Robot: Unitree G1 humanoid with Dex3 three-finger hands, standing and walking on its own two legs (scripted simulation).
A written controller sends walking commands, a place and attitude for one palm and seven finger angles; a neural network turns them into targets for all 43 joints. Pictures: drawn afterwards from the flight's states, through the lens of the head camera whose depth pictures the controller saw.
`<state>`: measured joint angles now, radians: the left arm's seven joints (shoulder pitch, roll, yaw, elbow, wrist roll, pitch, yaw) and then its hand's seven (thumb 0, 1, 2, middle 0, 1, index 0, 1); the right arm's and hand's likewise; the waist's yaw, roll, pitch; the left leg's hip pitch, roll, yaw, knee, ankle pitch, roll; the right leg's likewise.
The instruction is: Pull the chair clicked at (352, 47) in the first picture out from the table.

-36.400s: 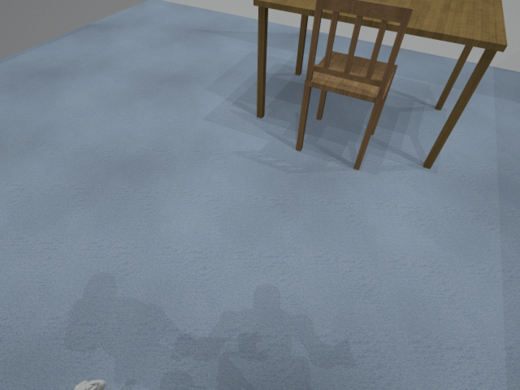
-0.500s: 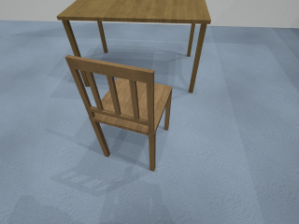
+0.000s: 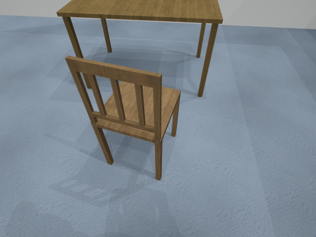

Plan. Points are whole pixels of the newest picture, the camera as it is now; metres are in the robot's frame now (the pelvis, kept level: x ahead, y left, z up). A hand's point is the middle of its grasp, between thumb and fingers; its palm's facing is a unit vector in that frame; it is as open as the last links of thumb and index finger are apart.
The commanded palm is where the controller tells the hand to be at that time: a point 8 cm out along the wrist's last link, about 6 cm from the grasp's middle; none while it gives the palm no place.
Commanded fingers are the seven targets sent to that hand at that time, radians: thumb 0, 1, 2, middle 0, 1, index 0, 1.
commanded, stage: look to check the result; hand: left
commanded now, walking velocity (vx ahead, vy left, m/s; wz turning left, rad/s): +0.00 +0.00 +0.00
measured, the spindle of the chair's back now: (118, 101) +0.66 +0.21 -0.10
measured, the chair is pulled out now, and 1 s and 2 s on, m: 0.64 0.64 0.64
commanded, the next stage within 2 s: stand and wait in 0.58 s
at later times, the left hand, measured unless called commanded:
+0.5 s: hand out of the picture +0.00 +0.15 -0.17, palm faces +0.04 -0.98 -0.18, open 7.4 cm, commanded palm none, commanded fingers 0.00 0.90 0.90 -0.20 -0.30 -0.20 -0.30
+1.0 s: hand out of the picture +0.00 +0.15 -0.17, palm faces +0.03 -0.98 -0.18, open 7.4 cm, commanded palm none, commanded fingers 0.00 0.90 0.90 -0.20 -0.30 -0.20 -0.30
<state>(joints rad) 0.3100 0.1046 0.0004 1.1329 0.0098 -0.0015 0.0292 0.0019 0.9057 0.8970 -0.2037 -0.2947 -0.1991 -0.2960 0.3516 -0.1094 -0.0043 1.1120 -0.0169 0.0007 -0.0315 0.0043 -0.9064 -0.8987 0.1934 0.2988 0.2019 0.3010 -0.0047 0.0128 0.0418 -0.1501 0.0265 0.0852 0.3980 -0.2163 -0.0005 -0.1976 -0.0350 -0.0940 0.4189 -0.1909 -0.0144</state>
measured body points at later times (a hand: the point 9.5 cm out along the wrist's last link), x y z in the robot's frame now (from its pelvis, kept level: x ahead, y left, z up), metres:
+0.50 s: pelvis +0.01 +0.00 +0.00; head +0.02 -0.01 +0.45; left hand +0.00 +0.21 -0.16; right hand -0.02 -0.20 -0.17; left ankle +0.00 +0.12 -0.74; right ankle +0.02 -0.11 -0.74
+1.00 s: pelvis +0.02 -0.01 +0.00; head +0.03 -0.02 +0.45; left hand +0.00 +0.20 -0.16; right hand -0.01 -0.21 -0.17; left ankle +0.00 +0.12 -0.74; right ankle +0.02 -0.11 -0.74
